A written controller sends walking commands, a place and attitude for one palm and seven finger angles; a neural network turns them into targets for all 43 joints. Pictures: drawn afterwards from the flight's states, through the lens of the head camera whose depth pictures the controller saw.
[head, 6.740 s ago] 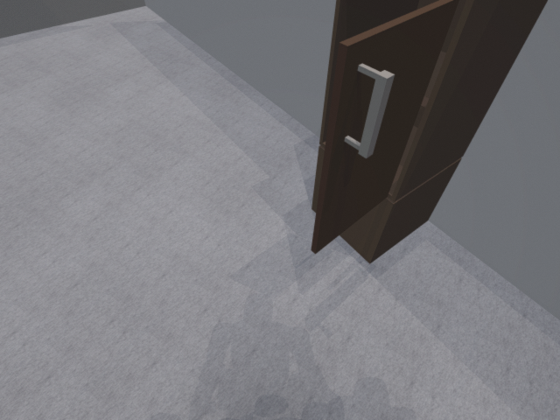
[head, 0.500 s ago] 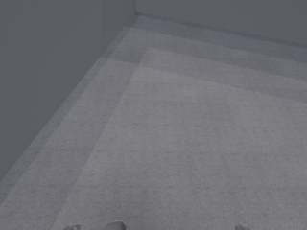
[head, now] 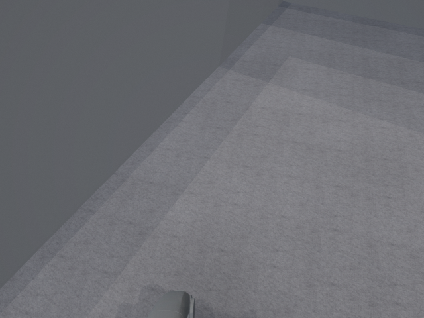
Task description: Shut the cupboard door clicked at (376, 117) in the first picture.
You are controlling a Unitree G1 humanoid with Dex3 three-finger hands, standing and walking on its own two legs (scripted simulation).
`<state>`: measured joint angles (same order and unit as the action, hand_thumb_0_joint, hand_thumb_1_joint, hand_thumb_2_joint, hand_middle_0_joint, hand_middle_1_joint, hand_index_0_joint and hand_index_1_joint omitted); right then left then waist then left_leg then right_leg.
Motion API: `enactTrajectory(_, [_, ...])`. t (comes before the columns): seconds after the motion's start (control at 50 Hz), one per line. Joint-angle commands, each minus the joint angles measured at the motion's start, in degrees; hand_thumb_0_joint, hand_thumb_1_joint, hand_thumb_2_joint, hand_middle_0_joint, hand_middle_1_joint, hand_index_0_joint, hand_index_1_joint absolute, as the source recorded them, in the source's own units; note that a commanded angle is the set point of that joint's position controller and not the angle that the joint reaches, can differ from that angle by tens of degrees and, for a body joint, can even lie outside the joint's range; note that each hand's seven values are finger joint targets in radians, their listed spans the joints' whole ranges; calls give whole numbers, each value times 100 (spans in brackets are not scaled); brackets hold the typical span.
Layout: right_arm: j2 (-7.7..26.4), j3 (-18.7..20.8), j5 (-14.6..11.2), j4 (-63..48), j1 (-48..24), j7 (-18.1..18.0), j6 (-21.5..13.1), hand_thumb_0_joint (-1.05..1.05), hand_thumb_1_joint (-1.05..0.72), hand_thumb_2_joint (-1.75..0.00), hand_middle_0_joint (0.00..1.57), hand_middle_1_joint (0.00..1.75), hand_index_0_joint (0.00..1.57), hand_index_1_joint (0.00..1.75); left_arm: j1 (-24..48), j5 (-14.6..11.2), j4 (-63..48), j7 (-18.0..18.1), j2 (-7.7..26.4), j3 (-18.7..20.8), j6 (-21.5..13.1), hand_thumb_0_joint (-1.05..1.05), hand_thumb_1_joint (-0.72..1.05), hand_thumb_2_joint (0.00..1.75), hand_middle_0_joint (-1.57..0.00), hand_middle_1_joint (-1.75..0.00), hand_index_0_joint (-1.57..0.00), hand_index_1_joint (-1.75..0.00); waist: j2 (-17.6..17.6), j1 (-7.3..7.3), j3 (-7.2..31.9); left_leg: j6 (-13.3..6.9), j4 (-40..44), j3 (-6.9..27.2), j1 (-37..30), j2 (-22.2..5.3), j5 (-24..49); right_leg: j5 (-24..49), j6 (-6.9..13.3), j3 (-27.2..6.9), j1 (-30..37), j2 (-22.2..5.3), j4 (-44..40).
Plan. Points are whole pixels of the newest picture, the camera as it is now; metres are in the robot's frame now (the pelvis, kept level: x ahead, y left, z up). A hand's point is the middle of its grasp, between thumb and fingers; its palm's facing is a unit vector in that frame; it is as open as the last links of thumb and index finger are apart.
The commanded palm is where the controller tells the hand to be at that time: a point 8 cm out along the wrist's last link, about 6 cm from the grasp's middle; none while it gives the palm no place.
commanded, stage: walk to a spot facing it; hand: left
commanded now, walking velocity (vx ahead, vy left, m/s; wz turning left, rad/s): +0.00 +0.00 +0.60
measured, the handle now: out of the picture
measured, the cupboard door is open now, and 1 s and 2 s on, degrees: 95 95 95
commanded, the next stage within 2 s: none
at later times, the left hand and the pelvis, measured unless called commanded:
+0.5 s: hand out of the picture +0.05 +0.25 -0.16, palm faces +0.31 -0.91 -0.27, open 7.4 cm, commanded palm none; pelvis +0.02 +0.01 +0.00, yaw +16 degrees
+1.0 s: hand out of the picture -0.04 +0.18 -0.17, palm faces +0.60 -0.76 -0.25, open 7.3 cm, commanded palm none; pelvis +0.03 -0.01 -0.01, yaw +37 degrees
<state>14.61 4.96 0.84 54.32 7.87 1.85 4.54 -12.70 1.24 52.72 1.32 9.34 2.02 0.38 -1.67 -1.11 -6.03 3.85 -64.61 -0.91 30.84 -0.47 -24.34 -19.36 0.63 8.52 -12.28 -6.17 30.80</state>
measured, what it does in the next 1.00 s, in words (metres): steps on the spot, turning left: left foot, then right foot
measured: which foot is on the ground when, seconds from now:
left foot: up 0.00-0.20, down 0.22-0.60, up 0.62-1.00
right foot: down 0.00-0.22, up 0.24-0.58, down 0.60-1.00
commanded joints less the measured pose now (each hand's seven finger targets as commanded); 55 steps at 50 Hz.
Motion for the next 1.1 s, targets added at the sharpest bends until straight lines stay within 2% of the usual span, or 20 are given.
enactTrajectory(0.0, [140, -29, -20, -539, -644, 14, -154, 0, -90, -90, 20, 30, 20, 30, -588, 31, -250, 86, 1212, 307, -170, 0, 90, 90, -20, -30, -20, -30, 1258, 353, 771, 39, 1046, -317, 209, -51, -102, 4420, 393, -467, 1434, -1265, -526])
enactTrajectory(0.1, [130, -60, -45, -580, -722, 14, -216, 0, -90, -90, 20, 30, 20, 30, -687, 68, -167, 66, 1403, 407, -144, 0, 90, 90, -20, -30, -20, -30, 1542, 409, 779, -115, 2293, -648, -497, 47, -135, 4787, 419, -236, 1387, -1476, -168])
enactTrajectory(0.16, [428, 35, 0, -416, 94, -22, -286, 0, -90, -90, 20, 30, 20, 30, -377, -17, -216, 18, 1456, 427, -153, 0, 90, 90, -20, -30, -20, -30, 1079, -122, 1171, -298, 3767, -710, -2092, 140, 1251, 4400, 32, 244, 643, -1354, 1041])
enactTrajectory(0.18, [955, 175, 44, -316, 536, -53, -340, 0, -90, -90, 20, 30, 20, 30, -278, -62, -364, -21, 1238, 399, -133, 0, 90, 90, -20, -30, -20, -30, -121, -394, 1547, -701, 3991, 389, -3347, -801, 2775, 2522, -276, 426, -628, -941, 2176])
enactTrajectory(0.2, [1559, 328, 30, -252, 978, -113, -345, 0, -90, -90, 20, 30, 20, 30, 83, -94, -652, -56, 806, 256, -102, 0, 90, 90, -20, -30, -20, -30, -1776, -630, 1627, -1602, 4092, 2492, -3843, -2336, 5664, -1860, -608, 146, -2120, -99, 3465])
enactTrajectory(0.22, [1532, 287, -12, -151, 1103, -147, -281, 0, -90, -90, 20, 30, 20, 30, 322, -22, -757, 14, 960, 267, 21, 0, 90, 90, -20, -30, -20, -30, -1012, -562, 1642, -1862, 3978, 2083, -3640, -2480, 5772, -1931, -482, -644, -2210, -176, 3806])
enactTrajectory(0.3, [1009, 119, 46, -512, -38, -262, -330, 0, -90, -90, 20, 30, 20, 30, 242, 14, -418, -50, 931, 325, 131, 0, 90, 90, -20, -30, -20, -30, -905, -41, 647, -1310, 4464, 1253, -2032, -1398, 3055, -640, -549, -852, -1952, -117, 3644])
enactTrajectory(0.48, [1002, 175, 92, -597, -14, -207, -303, 0, -90, -90, 20, 30, 20, 30, 260, -16, -552, -62, 751, 284, 84, 0, 90, 90, -20, -30, -20, -30, -791, 30, 667, -1281, 4345, 1651, -1564, -1116, 2319, -486, -522, -606, -963, 405, 1474])
enactTrajectory(0.54, [958, 204, 33, -677, -242, -199, -283, 0, -90, -90, 20, 30, 20, 30, -338, -38, -464, -38, 856, 321, -35, 0, 90, 90, -20, -30, -20, -30, -621, 355, 878, -1020, 3691, 1637, -1033, -860, 2380, 519, -472, -527, 296, 507, -109])
enactTrajectory(0.56, [692, 185, -15, -709, -147, -176, -293, 0, -90, -90, 20, 30, 20, 30, -532, 2, -423, 1, 1104, 387, -107, 0, 90, 90, -20, -30, -20, -30, 124, 436, 1053, -700, 3089, 1354, -396, -418, 1516, 746, -353, -1041, 1148, -65, -990])
enactTrajectory(0.58, [254, 129, -53, -797, -35, -153, -311, 0, -90, -90, 20, 30, 20, 30, -631, 95, -433, 53, 1687, 495, -158, 0, 90, 90, -20, -30, -20, -30, 2049, 491, 1113, -192, 1509, 289, 545, 502, -621, 1282, 257, -2800, 1617, -1758, -1464])
enactTrajectory(0.6, [539, 165, -7, -778, -136, -145, -285, 0, -90, -90, 20, 30, 20, 30, -547, 36, -468, 67, 1743, 434, -134, 0, 90, 90, -20, -30, -20, -30, 1880, 493, 1024, -190, 113, 431, 453, 302, -1262, 1805, 778, -3064, 870, -2371, -1438])
enactTrajectory(0.62, [555, 173, 17, -651, 0, -109, -230, 0, -90, -90, 20, 30, 20, 30, -148, 17, -530, 80, 1401, 358, -148, 0, 90, 90, -20, -30, -20, -30, 1329, 239, 845, -199, -544, 663, 399, 103, -722, 1611, 788, -2409, 558, -1981, -1416])
enactTrajectory(0.68, [414, 134, 30, -385, 138, -31, -127, 0, -90, -90, 20, 30, 20, 30, 405, -17, -659, 74, 1008, 239, -142, 0, 90, 90, -20, -30, -20, -30, 1458, -63, 575, -15, -908, 334, 378, -141, 142, 2355, 413, -1095, 354, -1259, -1171])
enactTrajectory(0.86, [110, -15, -15, -442, -496, 13, -132, 0, -90, -90, 20, 30, 20, 30, -483, 51, -333, 79, 1232, 361, -148, 0, 90, 90, -20, -30, -20, -30, 1311, 345, 681, 16, 1298, -363, -95, -144, -170, 3819, 466, -228, 1210, -1506, -698])
enactTrajectory(0.96, [238, 2, -25, -434, -118, 3, -251, 0, -90, -90, 20, 30, 20, 30, -336, 41, -285, 21, 1448, 453, -116, 0, 90, 90, -20, -30, -20, -30, 1271, 128, 920, -183, 3103, -699, -1362, 46, 460, 3605, 266, 150, 802, -1594, 124])
enactTrajectory(0.98, [410, 51, -1, -341, 247, -1, -286, 0, -90, -90, 20, 30, 20, 30, -250, -9, -308, -5, 1426, 458, -97, 0, 90, 90, -20, -30, -20, -30, 880, -113, 1090, -261, 3789, -608, -2191, 34, 1235, 3193, 33, 361, 284, -1471, 774])
enactTrajectory(1.02, [1555, 346, 40, -219, 1054, -116, -330, 0, -90, -90, 20, 30, 20, 30, 219, -70, -745, -62, 749, 277, -25, 0, 90, 90, -20, -30, -20, -30, -1824, -609, 1446, -1553, 4298, 2580, -3514, -2324, 4920, -2064, -635, 187, -2210, -156, 3191])
enactTrajectory(1.04, [1491, 296, 14, -123, 1195, -153, -280, 0, -90, -90, 20, 30, 20, 30, 593, -7, -850, -5, 917, 253, 64, 0, 90, 90, -20, -30, -20, -30, -940, -595, 1304, -1747, 4176, 2181, -3258, -2439, 4981, -1937, -503, -531, -2244, -246, 3569])
enactTrajectory(1.08, [1216, 221, 58, -337, 524, -262, -326, 0, -90, -90, 20, 30, 20, 30, 542, 2, -645, -11, 837, 324, 97, 0, 90, 90, -20, -30, -20, -30, -1059, -306, 965, -1543, 4331, 1775, -2576, -1793, 3559, -1202, -529, -718, -2206, -235, 3694])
